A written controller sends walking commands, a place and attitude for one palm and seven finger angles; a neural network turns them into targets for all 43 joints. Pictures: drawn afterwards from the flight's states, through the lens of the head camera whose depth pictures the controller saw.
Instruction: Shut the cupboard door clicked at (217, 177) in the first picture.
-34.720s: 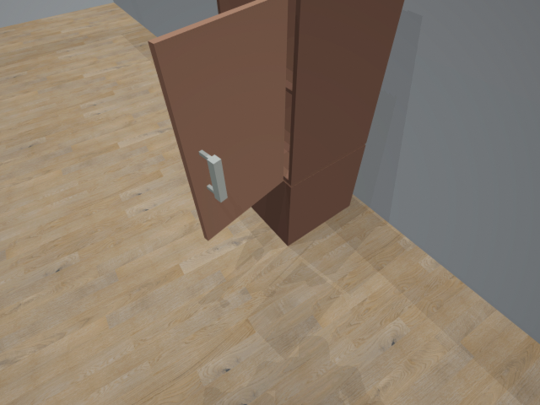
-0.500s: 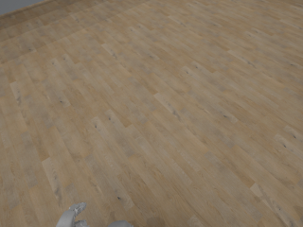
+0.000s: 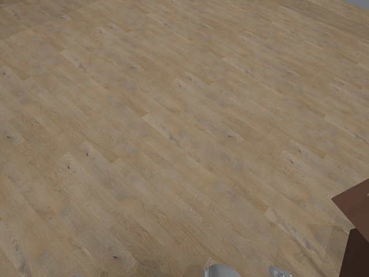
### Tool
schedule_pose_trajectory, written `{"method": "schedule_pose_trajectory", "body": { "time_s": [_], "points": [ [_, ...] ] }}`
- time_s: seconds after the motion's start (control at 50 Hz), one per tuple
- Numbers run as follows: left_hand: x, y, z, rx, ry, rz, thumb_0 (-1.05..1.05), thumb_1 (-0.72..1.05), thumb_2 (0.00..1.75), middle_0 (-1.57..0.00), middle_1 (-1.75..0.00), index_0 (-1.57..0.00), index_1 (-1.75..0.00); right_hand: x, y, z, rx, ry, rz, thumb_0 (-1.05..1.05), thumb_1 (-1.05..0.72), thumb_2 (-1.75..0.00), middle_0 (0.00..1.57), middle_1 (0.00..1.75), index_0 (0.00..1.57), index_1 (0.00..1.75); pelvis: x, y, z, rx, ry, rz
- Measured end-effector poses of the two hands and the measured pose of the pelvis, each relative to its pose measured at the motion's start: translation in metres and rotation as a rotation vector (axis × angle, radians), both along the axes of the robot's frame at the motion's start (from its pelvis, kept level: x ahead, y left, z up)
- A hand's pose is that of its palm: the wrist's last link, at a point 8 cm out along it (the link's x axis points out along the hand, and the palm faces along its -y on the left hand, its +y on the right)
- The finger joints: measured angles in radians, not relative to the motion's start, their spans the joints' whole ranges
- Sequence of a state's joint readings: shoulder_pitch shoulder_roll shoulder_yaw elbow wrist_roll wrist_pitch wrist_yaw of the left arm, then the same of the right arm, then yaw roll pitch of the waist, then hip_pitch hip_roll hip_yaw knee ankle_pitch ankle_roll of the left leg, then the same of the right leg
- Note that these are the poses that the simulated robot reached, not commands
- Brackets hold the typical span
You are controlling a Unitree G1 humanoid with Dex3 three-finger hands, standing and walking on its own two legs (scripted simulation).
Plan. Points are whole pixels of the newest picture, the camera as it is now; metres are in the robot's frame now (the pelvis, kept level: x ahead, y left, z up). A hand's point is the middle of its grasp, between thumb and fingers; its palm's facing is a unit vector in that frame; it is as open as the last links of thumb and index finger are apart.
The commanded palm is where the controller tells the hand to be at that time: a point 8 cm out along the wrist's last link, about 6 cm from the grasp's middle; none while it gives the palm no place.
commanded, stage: turn to face it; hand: left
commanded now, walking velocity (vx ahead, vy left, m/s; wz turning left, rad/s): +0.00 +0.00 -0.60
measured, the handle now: out of the picture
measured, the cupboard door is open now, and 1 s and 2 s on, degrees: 64 64 64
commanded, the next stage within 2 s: take the last steps up to it in 1.68 s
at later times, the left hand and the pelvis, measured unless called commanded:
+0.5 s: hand (141, 255) +0.17 +0.11 -0.16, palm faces -0.29 -0.92 -0.26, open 7.4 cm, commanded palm none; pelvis +0.03 -0.06 +0.00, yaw -17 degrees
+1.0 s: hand (141, 214) +0.27 +0.13 -0.17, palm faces -0.53 -0.82 -0.22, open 7.4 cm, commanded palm none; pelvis +0.08 -0.01 +0.00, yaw -36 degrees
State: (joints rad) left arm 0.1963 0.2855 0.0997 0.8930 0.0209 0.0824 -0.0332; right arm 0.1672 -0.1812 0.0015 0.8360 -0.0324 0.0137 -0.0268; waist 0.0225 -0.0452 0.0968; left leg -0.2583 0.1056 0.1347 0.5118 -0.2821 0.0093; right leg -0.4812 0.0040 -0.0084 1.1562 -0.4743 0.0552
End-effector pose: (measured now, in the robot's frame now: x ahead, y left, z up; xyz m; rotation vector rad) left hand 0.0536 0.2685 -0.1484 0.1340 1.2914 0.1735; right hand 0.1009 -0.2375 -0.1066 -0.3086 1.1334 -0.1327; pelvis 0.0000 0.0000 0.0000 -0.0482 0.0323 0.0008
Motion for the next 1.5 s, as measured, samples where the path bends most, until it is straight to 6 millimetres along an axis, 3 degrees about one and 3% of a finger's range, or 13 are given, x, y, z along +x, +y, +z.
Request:
{"method": "schedule_pose_trajectory", "body": {
  "time_s": [0.14, 0.26, 0.34, 0.56, 0.72, 0.8, 0.9, 0.98, 1.06, 1.14, 1.28, 1.38, 1.5],
  "points": [
    [0.053, -0.013, 0.012, 0.024, -0.038, -0.125, 0.01, 0.91, 0.90, -0.19, -0.30, -0.20, -0.30, -0.048, -0.021, -0.011, 0.025, 0.066, -0.150, 0.01, -0.90, -0.90, 0.20, 0.30, 0.20, 0.30, 0.007, -0.008, 0.000, 0.005, -0.011, -0.095],
    [0.109, -0.056, 0.017, 0.061, -0.127, -0.261, 0.01, 0.91, 0.90, -0.19, -0.30, -0.20, -0.30, -0.092, -0.056, -0.044, 0.068, 0.131, -0.284, 0.01, -0.90, -0.90, 0.20, 0.30, 0.20, 0.30, 0.015, -0.034, -0.017, 0.039, -0.019, -0.175],
    [0.125, -0.084, 0.023, 0.084, -0.159, -0.322, 0.01, 0.90, 0.90, -0.20, -0.30, -0.20, -0.30, -0.105, -0.077, -0.058, 0.076, 0.168, -0.354, 0.01, -0.90, -0.90, 0.20, 0.30, 0.20, 0.30, 0.018, -0.045, -0.020, 0.040, -0.018, -0.217],
    [0.130, -0.116, 0.020, 0.029, -0.073, -0.396, 0.01, 0.90, 0.90, -0.20, -0.30, -0.20, -0.30, -0.070, -0.088, -0.027, 0.067, 0.059, -0.415, 0.01, -0.91, -0.90, 0.20, 0.30, 0.20, 0.30, 0.034, -0.055, -0.002, 0.055, 0.003, -0.333],
    [0.149, -0.096, -0.003, -0.005, -0.009, -0.433, 0.01, 0.90, 0.90, -0.20, -0.30, -0.21, -0.30, -0.030, -0.073, -0.013, 0.017, -0.044, -0.453, 0.01, -0.91, -0.90, 0.20, 0.30, 0.20, 0.30, 0.060, -0.032, -0.010, 0.034, 0.004, -0.424],
    [0.174, -0.082, -0.013, -0.003, 0.009, -0.470, 0.01, 0.90, 0.90, -0.20, -0.30, -0.20, -0.30, -0.030, -0.057, -0.006, -0.012, -0.063, -0.470, 0.01, -0.90, -0.90, 0.20, 0.30, 0.20, 0.30, 0.071, -0.021, -0.012, 0.025, -0.004, -0.489],
    [0.209, -0.079, -0.001, 0.003, -0.004, -0.552, 0.01, 0.90, 0.90, -0.20, -0.30, -0.20, -0.30, -0.055, -0.038, 0.004, -0.015, -0.022, -0.542, 0.01, -0.90, -0.90, 0.20, 0.30, 0.20, 0.30, 0.078, -0.014, 0.000, -0.006, -0.006, -0.554],
    [0.236, -0.090, 0.007, 0.010, -0.029, -0.617, 0.01, 0.91, 0.90, -0.20, -0.30, -0.20, -0.30, -0.086, -0.025, 0.003, 0.001, 0.023, -0.628, 0.01, -0.90, -0.90, 0.20, 0.30, 0.20, 0.30, 0.082, -0.014, 0.003, -0.014, -0.007, -0.609],
    [0.259, -0.117, 0.013, 0.011, -0.060, -0.694, 0.01, 0.91, 0.90, -0.19, -0.30, -0.20, -0.30, -0.124, -0.014, -0.005, 0.029, 0.074, -0.724, 0.01, -0.90, -0.90, 0.20, 0.30, 0.20, 0.30, 0.082, -0.019, 0.003, -0.013, -0.013, -0.660],
    [0.276, -0.160, 0.018, 0.005, -0.108, -0.787, 0.01, 0.91, 0.90, -0.19, -0.30, -0.20, -0.30, -0.165, -0.008, -0.018, 0.068, 0.123, -0.822, 0.01, -0.90, -0.90, 0.20, 0.30, 0.20, 0.30, 0.077, -0.030, -0.003, 0.000, -0.023, -0.715],
    [0.280, -0.234, 0.024, 0.013, -0.212, -0.927, 0.01, 0.91, 0.90, -0.20, -0.30, -0.20, -0.30, -0.221, -0.015, -0.057, 0.136, 0.184, -0.954, 0.01, -0.90, -0.90, 0.20, 0.30, 0.20, 0.30, 0.064, -0.056, -0.021, 0.029, -0.032, -0.795],
    [0.263, -0.250, 0.031, 0.022, -0.169, -0.952, 0.01, 0.90, 0.90, -0.20, -0.30, -0.20, -0.30, -0.215, -0.027, -0.046, 0.145, 0.143, -0.985, 0.01, -0.91, -0.90, 0.20, 0.30, 0.20, 0.30, 0.062, -0.065, -0.007, 0.049, -0.029, -0.837],
    [0.250, -0.253, 0.024, -0.003, -0.107, -0.959, 0.01, 0.90, 0.90, -0.20, -0.30, -0.20, -0.30, -0.194, -0.040, -0.034, 0.129, 0.078, -0.991, 0.01, -0.91, -0.90, 0.20, 0.30, 0.20, 0.30, 0.067, -0.073, -0.002, 0.051, -0.021, -0.872]
  ]
}}
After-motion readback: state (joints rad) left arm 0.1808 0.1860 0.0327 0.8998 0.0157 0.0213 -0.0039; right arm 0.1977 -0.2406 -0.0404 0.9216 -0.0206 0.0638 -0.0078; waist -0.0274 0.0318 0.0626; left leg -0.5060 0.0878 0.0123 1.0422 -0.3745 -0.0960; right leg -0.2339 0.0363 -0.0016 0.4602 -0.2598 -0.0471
